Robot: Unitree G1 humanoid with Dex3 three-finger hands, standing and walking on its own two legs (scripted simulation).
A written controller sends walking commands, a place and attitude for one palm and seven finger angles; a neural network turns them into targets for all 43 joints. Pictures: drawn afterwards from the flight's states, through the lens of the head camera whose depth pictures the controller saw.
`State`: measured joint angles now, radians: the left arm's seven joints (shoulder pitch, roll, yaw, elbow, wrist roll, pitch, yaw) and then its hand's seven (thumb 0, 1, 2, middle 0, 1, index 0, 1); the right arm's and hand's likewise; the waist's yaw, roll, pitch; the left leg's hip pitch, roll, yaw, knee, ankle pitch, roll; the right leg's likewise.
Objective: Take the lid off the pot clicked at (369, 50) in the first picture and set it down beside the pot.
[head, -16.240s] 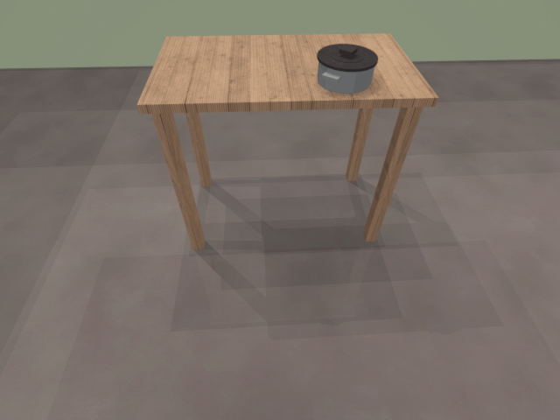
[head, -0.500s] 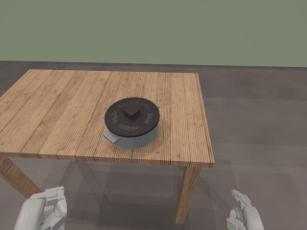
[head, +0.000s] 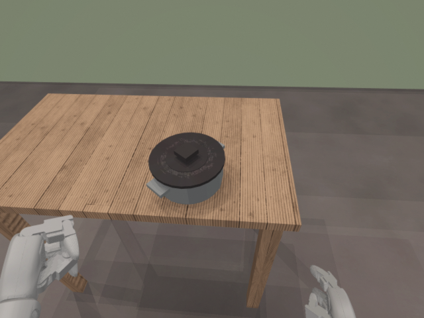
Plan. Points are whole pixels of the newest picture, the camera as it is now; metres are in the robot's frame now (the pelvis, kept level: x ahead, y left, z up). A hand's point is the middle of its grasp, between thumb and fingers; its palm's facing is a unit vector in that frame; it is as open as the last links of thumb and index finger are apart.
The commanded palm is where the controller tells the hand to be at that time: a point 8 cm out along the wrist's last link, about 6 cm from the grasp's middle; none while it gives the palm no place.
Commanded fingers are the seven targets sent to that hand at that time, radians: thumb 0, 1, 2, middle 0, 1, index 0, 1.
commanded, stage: reach forward and open the fingers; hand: left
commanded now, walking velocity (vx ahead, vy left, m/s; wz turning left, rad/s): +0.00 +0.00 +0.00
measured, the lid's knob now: (186, 151) +0.46 +0.12 +0.06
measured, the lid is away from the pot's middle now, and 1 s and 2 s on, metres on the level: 0.00 0.00 0.00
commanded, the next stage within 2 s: move the open hand above the knob in 1.08 s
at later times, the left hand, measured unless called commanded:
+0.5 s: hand (71, 245) +0.19 +0.26 +0.09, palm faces -0.21 -0.07 -0.97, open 4.3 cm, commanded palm +0.18 +0.26 +0.16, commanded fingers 0.00 0.10 1.29 -1.00 -0.54 -1.00 -0.54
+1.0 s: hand (72, 211) +0.24 +0.27 +0.11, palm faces -0.16 -0.09 -0.98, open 9.6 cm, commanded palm +0.22 +0.27 +0.18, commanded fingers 0.00 -0.27 1.43 -0.85 -0.08 -0.85 -0.08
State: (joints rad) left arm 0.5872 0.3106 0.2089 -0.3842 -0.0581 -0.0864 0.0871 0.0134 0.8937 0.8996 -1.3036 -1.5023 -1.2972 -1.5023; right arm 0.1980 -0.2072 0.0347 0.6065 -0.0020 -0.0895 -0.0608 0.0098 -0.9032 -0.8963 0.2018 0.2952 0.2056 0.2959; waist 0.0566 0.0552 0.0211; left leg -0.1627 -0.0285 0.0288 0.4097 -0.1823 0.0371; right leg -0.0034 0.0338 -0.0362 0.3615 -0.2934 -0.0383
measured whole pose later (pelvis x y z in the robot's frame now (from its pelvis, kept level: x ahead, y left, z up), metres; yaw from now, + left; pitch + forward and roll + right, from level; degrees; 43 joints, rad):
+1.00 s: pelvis -0.03 +0.02 +0.00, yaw +1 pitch -2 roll -1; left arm -0.03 0.62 -0.01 -0.10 0.76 0.09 -0.26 0.00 -0.23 1.40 -0.87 -0.13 -0.87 -0.13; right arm 0.11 -0.28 0.02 0.59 0.05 0.12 0.02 0.01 -0.91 -0.90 0.20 0.29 0.20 0.30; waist 0.04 0.14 0.03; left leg -0.26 -0.05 0.02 0.42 -0.12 0.07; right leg -0.12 0.01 -0.05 0.41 -0.26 -0.01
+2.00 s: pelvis -0.01 +0.00 -0.01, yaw +1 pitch +0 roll +1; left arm -0.49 0.53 -0.25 0.20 0.82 0.21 -0.31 0.00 -0.27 1.44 -0.87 -0.09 -0.86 -0.09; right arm 0.10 -0.29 0.03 0.62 0.06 0.15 0.02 0.01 -0.91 -0.90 0.20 0.29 0.20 0.30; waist 0.00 0.10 0.00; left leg -0.28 -0.05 0.02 0.45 -0.17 0.04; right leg -0.16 0.02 -0.05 0.49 -0.34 -0.04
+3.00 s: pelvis +0.00 +0.00 -0.01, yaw +0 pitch +4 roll +1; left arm -0.86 0.37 -0.32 0.64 0.85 0.31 -0.24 0.00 -0.27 1.44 -0.86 -0.09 -0.86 -0.09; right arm 0.16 -0.27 0.02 0.66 0.09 0.19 0.05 0.01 -0.91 -0.90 0.20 0.29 0.20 0.29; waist -0.05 0.09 -0.06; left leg -0.35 -0.05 0.04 0.46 -0.18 0.05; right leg -0.24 0.01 -0.03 0.51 -0.35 -0.03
